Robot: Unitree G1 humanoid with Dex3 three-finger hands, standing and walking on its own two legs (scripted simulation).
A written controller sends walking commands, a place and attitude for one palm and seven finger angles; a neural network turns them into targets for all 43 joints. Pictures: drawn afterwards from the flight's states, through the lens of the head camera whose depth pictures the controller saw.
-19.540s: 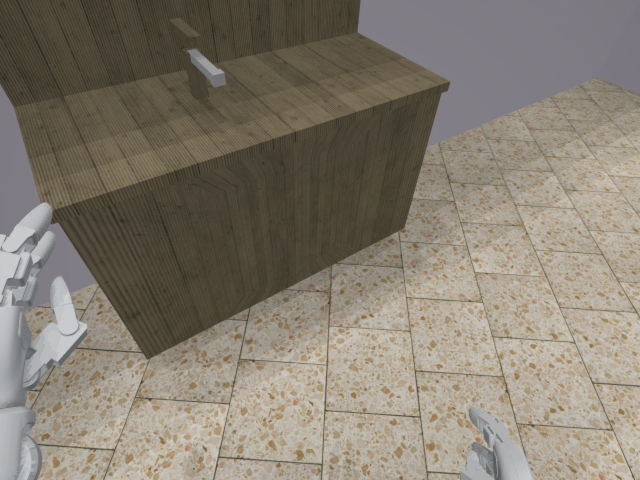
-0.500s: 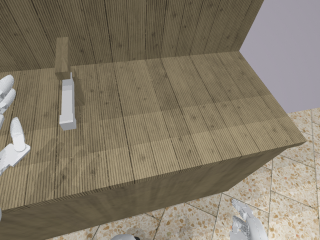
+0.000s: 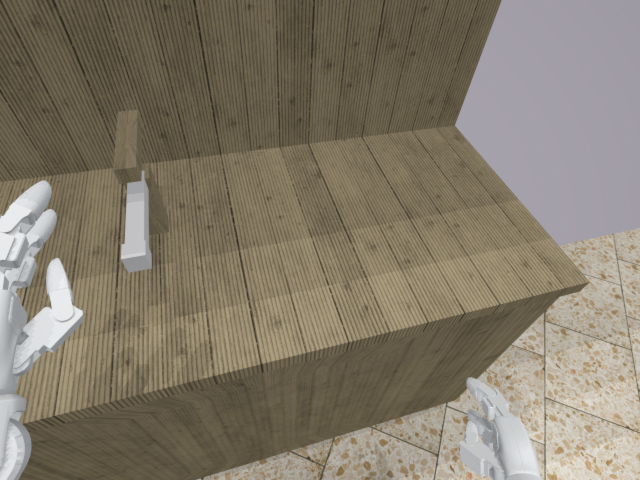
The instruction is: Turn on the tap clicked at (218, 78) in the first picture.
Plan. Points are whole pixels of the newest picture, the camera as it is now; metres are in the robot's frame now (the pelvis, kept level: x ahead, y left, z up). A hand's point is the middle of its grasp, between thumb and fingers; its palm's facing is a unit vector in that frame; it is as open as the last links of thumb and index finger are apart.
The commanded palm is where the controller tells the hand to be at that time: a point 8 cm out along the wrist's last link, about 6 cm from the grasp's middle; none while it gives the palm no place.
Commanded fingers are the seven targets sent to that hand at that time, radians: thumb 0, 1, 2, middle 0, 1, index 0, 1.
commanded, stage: look again from close up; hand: left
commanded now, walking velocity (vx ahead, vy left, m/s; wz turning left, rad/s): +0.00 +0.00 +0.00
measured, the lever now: (136, 256) +0.35 +0.26 +0.07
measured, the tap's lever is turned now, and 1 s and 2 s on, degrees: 0 0 0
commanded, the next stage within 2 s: turn the palm inward beside the body in 0.16 s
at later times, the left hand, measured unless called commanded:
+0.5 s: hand (70, 312) +0.22 +0.25 +0.16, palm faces +0.36 -0.86 -0.35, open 7.4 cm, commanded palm +0.15 +0.28 +0.17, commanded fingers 0.00 0.90 0.90 -0.20 -0.30 -0.20 -0.30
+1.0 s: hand (125, 328) +0.21 +0.20 +0.15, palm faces +0.43 -0.85 -0.31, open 7.4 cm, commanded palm +0.16 +0.25 +0.16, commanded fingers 0.00 0.90 0.90 -0.20 -0.30 -0.20 -0.30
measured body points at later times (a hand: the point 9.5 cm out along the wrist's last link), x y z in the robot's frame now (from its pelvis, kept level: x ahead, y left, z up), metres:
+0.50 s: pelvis -0.01 -0.01 -0.01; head -0.03 -0.02 +0.44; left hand +0.19 +0.29 +0.18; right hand +0.19 -0.22 -0.08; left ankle +0.05 +0.09 -0.74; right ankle +0.03 -0.13 -0.74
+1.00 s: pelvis +0.03 -0.07 -0.02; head +0.02 -0.09 +0.43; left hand +0.19 +0.24 +0.17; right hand +0.25 -0.26 -0.09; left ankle +0.05 +0.09 -0.74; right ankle +0.03 -0.13 -0.74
